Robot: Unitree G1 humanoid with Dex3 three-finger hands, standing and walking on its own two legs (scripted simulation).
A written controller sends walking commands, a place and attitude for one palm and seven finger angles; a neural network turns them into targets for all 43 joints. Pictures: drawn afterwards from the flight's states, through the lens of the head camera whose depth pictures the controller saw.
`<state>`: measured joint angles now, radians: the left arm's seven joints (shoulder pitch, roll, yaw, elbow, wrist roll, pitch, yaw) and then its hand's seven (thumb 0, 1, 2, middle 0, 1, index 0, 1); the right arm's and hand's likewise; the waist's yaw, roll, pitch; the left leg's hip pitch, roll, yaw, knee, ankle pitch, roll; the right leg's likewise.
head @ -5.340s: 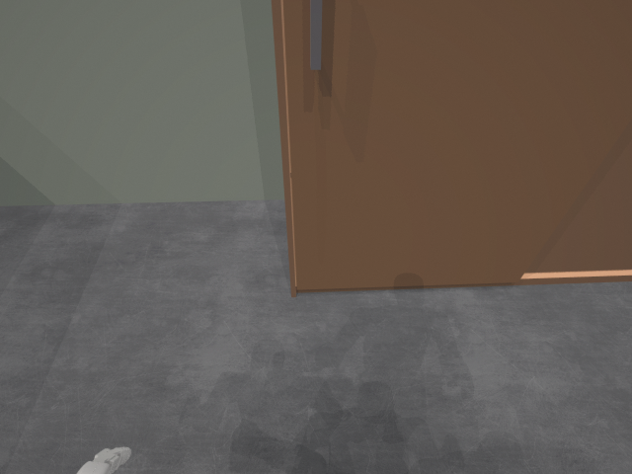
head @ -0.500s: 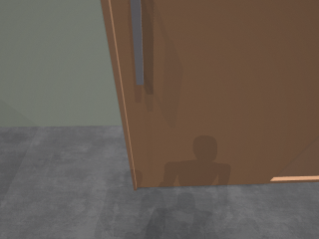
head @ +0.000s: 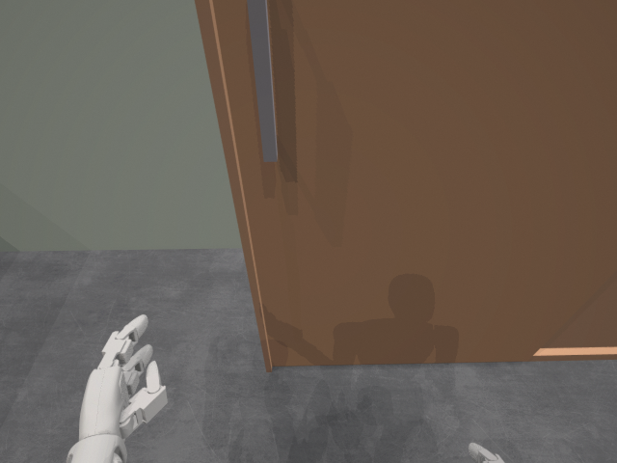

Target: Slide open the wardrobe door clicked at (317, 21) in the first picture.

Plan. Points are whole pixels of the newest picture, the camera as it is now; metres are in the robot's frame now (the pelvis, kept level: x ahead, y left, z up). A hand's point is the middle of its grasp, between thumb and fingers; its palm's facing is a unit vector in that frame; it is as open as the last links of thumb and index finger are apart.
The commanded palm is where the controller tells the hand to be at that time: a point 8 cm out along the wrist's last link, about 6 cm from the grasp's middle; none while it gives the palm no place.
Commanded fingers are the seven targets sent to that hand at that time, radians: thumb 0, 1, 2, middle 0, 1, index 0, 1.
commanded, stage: raise the hand with hooked fingers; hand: left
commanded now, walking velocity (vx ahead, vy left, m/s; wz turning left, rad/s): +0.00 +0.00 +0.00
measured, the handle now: (263, 58) +0.53 +0.09 +0.28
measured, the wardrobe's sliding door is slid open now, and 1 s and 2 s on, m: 0.00 0.00 0.00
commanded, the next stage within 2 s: move the hooked fingers beside the handle in 1.92 s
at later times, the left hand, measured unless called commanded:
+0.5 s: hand (148, 369) +0.20 +0.19 +0.08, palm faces +0.00 -0.99 -0.12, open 10.2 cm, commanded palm +0.17 +0.26 +0.08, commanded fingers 0.00 0.08 0.55 -0.26 -0.82 -0.26 -0.82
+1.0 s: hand (63, 291) +0.24 +0.25 +0.18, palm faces +0.11 -0.99 -0.10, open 13.1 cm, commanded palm +0.20 +0.30 +0.19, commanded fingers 0.00 -0.50 0.30 -0.30 -1.20 -0.30 -1.20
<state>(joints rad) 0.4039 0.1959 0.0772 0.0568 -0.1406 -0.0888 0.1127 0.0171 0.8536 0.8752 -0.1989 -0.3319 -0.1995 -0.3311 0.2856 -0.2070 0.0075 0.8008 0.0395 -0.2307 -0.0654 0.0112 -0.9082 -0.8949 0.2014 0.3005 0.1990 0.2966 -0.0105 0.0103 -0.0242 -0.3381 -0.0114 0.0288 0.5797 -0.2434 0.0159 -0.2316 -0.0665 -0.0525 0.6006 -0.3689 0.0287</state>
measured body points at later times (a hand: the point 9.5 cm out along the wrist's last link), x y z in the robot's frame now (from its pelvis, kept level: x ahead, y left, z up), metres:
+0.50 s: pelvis -0.01 -0.04 -0.03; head +0.00 -0.05 +0.42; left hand +0.20 +0.24 +0.09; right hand +0.18 -0.27 -0.10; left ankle +0.04 +0.11 -0.73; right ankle -0.03 -0.13 -0.73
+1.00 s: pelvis +0.00 +0.00 +0.00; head -0.02 +0.00 +0.45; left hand +0.23 +0.31 +0.18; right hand +0.21 -0.22 -0.05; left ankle +0.04 +0.11 -0.73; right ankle -0.03 -0.13 -0.73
